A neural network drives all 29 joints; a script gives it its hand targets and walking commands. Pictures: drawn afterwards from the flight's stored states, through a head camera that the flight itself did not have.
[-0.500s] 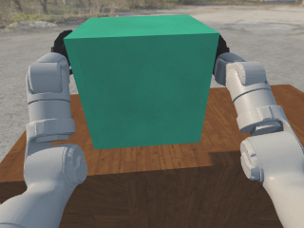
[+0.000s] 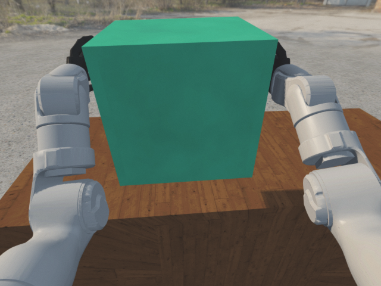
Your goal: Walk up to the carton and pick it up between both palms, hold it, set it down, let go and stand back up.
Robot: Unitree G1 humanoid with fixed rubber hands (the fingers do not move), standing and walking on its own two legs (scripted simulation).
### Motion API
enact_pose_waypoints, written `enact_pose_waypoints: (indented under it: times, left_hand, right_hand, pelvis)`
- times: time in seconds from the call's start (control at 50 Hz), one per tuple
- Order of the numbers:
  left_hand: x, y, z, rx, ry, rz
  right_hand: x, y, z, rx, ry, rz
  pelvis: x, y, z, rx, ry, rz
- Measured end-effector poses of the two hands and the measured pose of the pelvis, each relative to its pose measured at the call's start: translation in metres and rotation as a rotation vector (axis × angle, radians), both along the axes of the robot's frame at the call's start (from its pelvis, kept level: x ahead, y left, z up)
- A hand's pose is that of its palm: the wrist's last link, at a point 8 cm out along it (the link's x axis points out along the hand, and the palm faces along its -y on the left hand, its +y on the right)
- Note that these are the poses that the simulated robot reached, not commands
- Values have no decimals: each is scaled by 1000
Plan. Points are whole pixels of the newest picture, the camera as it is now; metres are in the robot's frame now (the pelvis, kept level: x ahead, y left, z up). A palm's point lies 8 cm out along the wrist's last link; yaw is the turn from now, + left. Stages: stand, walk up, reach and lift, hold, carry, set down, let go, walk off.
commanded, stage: hold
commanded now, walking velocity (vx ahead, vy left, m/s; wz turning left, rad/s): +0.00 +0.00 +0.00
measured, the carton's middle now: (181, 97) +0.41 +0.00 +0.28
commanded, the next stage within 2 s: none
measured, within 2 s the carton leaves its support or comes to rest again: neither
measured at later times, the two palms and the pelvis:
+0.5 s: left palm (78, 75) +0.36 +0.18 +0.35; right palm (279, 75) +0.35 -0.18 +0.34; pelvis +0.00 +0.00 +0.00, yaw +0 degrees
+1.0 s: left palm (79, 76) +0.36 +0.18 +0.35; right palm (278, 76) +0.35 -0.18 +0.34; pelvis -0.01 +0.00 +0.00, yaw +0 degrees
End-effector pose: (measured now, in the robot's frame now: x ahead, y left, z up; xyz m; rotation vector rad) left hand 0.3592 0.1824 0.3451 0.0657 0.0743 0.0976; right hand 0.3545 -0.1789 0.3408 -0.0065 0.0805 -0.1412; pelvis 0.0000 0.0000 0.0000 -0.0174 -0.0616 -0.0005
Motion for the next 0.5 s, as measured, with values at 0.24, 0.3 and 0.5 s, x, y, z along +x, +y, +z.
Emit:
enact_pose_waypoints:
  times: [0.24, 0.3, 0.5]
  left_hand:
    - [-3, 0, -3, -5, 9, 5]
    - [-3, 2, -2, -3, 9, 8]
    - [-3, -1, 3, -2, -2, 1]
  right_hand:
    - [-2, 0, -5, 6, 7, 3]
    - [-1, 2, -4, 7, 7, 6]
    - [-2, -1, 2, 6, -7, 1]
  pelvis:
    - [-1, 1, 0, 1, -11, -2]
    - [-2, 1, 0, 1, -11, 0]
    - [-3, -1, 0, 1, -8, -1]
